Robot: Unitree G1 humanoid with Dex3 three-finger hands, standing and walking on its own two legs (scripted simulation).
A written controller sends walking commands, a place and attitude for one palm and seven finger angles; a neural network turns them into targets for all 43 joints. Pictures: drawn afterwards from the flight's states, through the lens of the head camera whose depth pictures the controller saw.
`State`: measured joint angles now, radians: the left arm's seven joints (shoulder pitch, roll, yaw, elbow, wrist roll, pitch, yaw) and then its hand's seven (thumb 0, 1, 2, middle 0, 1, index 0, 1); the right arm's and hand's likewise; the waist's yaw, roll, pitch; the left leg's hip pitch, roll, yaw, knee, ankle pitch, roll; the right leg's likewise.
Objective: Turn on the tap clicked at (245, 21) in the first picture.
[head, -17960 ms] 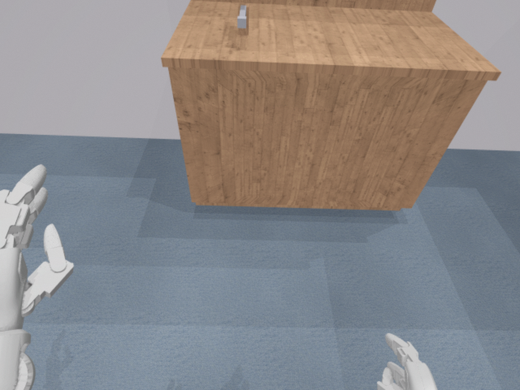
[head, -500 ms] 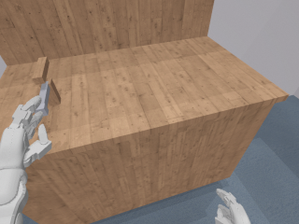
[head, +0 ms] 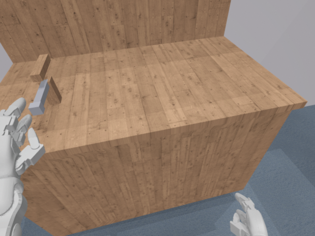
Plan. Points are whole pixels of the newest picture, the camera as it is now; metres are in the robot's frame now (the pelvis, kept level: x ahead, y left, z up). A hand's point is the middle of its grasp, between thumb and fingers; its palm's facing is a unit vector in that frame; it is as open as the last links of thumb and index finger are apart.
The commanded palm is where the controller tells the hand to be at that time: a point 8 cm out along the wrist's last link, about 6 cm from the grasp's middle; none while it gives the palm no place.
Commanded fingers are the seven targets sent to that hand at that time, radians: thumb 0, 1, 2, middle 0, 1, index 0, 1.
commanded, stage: turn the palm inward beside the body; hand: left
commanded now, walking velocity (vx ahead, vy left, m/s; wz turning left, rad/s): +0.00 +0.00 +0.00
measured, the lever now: (36, 108) +0.38 +0.40 +0.13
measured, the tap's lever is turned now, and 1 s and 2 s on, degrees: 0 0 0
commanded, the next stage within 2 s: reach beside the lever's end, fingers flat in 1.44 s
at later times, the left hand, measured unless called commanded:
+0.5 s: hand (30, 151) +0.21 +0.28 +0.18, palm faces +0.49 -0.86 -0.17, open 7.4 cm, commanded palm +0.15 +0.31 +0.19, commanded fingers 0.00 0.90 0.90 -0.20 -0.30 -0.20 -0.30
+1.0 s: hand (30, 163) +0.18 +0.26 +0.19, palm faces +0.50 -0.86 -0.11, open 7.4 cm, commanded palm +0.12 +0.29 +0.20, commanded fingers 0.00 0.90 0.90 -0.20 -0.30 -0.20 -0.30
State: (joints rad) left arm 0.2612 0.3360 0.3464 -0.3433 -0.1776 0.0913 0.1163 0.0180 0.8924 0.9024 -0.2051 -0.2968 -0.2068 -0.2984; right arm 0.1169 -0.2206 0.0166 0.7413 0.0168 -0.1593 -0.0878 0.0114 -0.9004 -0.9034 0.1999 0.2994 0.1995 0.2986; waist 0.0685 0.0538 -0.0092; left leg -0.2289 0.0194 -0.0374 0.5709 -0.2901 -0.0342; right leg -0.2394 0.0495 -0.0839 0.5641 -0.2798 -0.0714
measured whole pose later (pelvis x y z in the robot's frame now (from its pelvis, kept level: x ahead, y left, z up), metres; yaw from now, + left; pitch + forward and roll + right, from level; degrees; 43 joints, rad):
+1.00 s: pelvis +0.00 +0.02 +0.01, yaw +1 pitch -7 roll +0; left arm 0.37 0.23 0.26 -0.61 -0.23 0.34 0.17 0.02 0.90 0.90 -0.20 -0.30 -0.20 -0.30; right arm 0.12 -0.22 0.07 0.72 0.03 -0.20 -0.11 0.01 -0.90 -0.90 0.20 0.30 0.20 0.30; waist 0.11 0.07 -0.01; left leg -0.14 -0.01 -0.05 0.52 -0.27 0.00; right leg -0.13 0.02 -0.09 0.49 -0.25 -0.05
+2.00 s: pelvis +0.01 +0.02 +0.01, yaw +1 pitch -4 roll +0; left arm 0.22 0.25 0.34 -0.42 -0.25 0.34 0.15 0.02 0.90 0.90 -0.20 -0.30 -0.20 -0.30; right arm 0.13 -0.22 0.05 0.72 0.04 -0.21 -0.12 0.01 -0.90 -0.90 0.20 0.30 0.20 0.30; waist 0.10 0.07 -0.01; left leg -0.15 -0.01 -0.04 0.50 -0.27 -0.01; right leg -0.16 0.02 -0.08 0.50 -0.27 -0.05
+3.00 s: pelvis +0.01 +0.02 +0.00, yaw +0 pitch +2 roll +0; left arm -0.20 0.47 0.58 0.35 -0.22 0.12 -0.01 0.02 0.90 0.90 -0.16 -0.18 -0.16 -0.19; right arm 0.22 -0.27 0.01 0.73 0.06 -0.18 -0.14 0.01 -0.90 -0.90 0.20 0.30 0.20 0.30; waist 0.03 0.04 -0.03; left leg -0.32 -0.01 -0.02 0.58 -0.30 0.00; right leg -0.32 0.03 -0.07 0.55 -0.28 -0.05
